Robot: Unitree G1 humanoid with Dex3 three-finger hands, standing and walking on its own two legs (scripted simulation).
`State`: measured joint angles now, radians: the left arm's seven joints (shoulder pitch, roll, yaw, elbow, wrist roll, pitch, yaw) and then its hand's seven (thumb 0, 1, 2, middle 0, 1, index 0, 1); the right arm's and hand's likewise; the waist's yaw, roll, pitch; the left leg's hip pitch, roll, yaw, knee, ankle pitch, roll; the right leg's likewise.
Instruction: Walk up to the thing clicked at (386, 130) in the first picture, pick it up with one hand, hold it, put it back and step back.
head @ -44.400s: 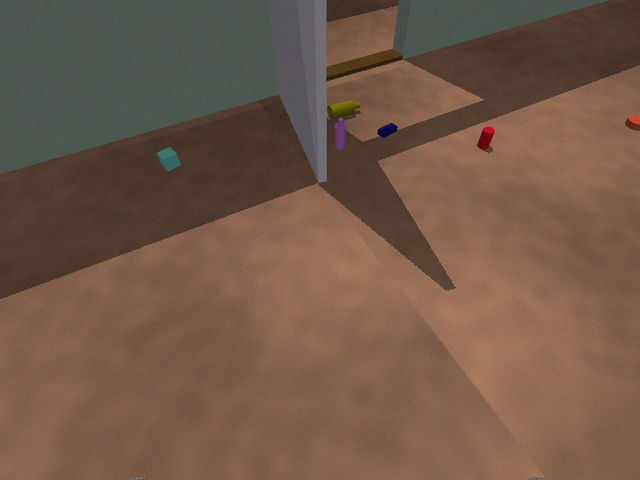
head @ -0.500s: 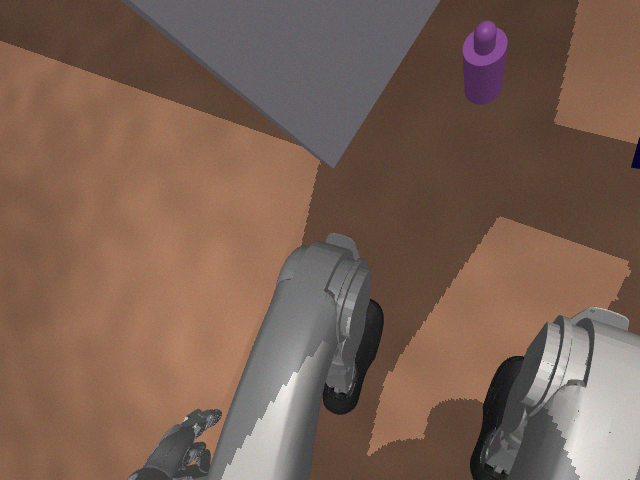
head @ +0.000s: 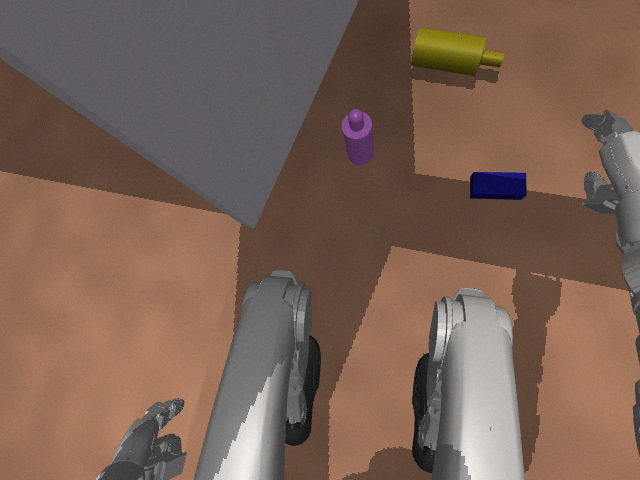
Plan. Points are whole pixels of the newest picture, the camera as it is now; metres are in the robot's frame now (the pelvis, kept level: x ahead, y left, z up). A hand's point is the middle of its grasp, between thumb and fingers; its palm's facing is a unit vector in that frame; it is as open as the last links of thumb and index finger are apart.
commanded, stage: home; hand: right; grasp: from above
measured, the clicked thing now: (497, 185) +0.55 -0.26 -0.39
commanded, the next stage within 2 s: none
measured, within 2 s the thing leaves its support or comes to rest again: neither
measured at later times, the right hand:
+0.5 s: hand out of the picture +0.29 -0.22 +0.09, palm faces +0.00 +0.92 -0.38, open 7.4 cm
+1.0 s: hand out of the picture +0.22 -0.20 +0.26, palm faces +0.17 +0.96 -0.22, open 7.4 cm
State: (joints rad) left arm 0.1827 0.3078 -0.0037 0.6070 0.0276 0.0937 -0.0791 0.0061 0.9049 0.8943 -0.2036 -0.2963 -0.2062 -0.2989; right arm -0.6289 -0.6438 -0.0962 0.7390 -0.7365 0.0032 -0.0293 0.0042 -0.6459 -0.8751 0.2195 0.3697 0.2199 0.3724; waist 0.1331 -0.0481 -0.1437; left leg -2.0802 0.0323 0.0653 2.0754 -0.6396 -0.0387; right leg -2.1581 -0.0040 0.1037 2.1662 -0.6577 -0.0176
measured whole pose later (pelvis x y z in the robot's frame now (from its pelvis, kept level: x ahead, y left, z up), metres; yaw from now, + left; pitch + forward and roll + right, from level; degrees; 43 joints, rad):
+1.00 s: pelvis +0.08 +0.00 +0.31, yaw -7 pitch +11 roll +3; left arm 0.29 0.21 -0.04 0.52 -0.02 -0.20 0.19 0.01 0.90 0.90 -0.20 -0.30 -0.21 -0.30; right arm 0.52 -0.22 -0.04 -0.13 0.06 0.46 -0.04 0.01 -0.90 -0.90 0.20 0.30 0.21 0.30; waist 0.05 -0.07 -0.19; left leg -0.67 0.02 0.07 0.93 -0.45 -0.02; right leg -0.72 -0.03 0.05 1.01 -0.48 0.00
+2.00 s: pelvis +0.09 +0.01 +0.31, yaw -7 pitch +10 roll +2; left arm 0.27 0.22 -0.02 0.55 -0.01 -0.24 0.18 0.02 0.90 0.89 -0.20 -0.30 -0.21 -0.30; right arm 0.49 -0.22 -0.03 -0.11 0.05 0.45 -0.01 0.01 -0.91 -0.90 0.20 0.30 0.20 0.30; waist 0.04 -0.05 -0.16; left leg -0.64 0.01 0.07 0.93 -0.47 -0.01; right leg -0.68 -0.03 0.05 1.00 -0.49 0.01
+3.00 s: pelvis +0.09 +0.00 +0.31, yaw -6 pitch +11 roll +3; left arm 0.28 0.22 -0.02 0.54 -0.01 -0.23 0.18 0.02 0.90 0.90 -0.20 -0.30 -0.21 -0.30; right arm 0.50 -0.23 -0.03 -0.14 0.05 0.46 -0.02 0.01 -0.90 -0.90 0.20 0.30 0.20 0.30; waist 0.04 -0.05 -0.16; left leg -0.65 0.02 0.06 0.94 -0.48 -0.02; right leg -0.70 -0.03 0.05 1.02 -0.51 0.01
